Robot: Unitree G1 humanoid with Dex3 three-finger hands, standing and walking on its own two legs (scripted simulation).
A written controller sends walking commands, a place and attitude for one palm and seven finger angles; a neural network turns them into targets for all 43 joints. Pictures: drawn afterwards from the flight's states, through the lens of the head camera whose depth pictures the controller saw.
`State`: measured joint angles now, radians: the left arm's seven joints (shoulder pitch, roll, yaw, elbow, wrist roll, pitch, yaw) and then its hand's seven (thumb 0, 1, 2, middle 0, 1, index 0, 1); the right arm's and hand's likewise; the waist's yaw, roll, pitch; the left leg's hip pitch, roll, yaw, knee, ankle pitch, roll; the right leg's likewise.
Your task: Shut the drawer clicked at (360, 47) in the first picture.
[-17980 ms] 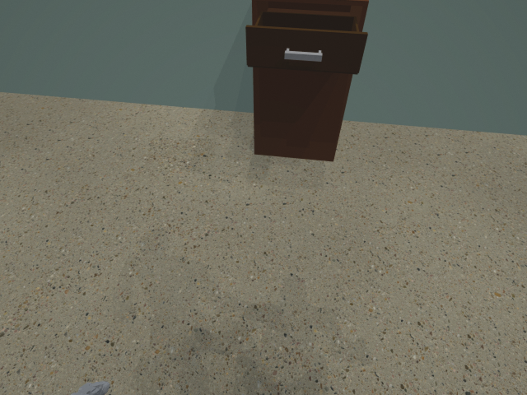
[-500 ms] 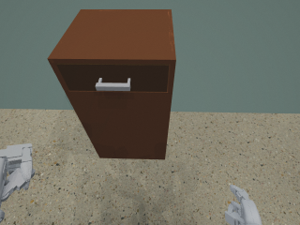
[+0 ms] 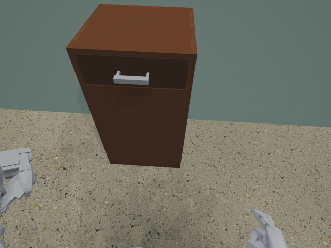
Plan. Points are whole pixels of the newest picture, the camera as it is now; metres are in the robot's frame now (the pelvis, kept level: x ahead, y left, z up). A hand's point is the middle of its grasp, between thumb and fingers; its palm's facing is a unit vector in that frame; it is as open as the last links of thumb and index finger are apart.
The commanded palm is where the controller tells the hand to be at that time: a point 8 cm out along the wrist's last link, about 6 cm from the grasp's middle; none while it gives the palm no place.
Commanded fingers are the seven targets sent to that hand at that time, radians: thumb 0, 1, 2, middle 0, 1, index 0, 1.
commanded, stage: step back with the hand held close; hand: left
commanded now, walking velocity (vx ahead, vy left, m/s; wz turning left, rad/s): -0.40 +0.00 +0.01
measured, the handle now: (132, 77) +0.70 +0.17 +0.00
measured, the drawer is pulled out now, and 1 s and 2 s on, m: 0.00 0.00 0.00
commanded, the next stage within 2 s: stop stepping back and stand still in 0.46 s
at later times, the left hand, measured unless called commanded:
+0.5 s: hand out of the picture +0.10 +0.27 +0.18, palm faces +0.43 -0.77 -0.47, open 3.3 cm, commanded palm +0.02 +0.30 +0.19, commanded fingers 0.00 0.90 0.90 -1.40 -1.60 -1.40 -1.60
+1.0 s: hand out of the picture +0.02 +0.24 +0.18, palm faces +0.32 -0.83 -0.46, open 3.3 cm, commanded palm -0.05 +0.29 +0.19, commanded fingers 0.00 0.90 0.90 -1.40 -1.60 -1.40 -1.60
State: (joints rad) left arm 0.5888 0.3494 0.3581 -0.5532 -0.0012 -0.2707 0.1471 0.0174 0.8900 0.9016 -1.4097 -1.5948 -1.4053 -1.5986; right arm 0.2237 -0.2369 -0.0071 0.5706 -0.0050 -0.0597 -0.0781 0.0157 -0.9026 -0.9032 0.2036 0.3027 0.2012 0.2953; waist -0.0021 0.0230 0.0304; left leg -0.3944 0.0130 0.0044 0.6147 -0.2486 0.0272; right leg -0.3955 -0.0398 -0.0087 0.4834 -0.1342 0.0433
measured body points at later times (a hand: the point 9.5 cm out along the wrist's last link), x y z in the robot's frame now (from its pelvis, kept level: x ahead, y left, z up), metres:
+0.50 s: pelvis -0.09 +0.01 +0.00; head -0.07 +0.04 +0.45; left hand +0.07 +0.31 +0.21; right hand +0.10 -0.21 -0.07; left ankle +0.03 +0.10 -0.73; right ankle -0.11 -0.14 -0.66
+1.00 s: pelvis -0.18 +0.01 +0.01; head -0.20 +0.02 +0.46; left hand -0.01 +0.29 +0.20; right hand -0.05 -0.24 -0.07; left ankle -0.06 +0.09 -0.71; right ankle -0.20 -0.08 -0.73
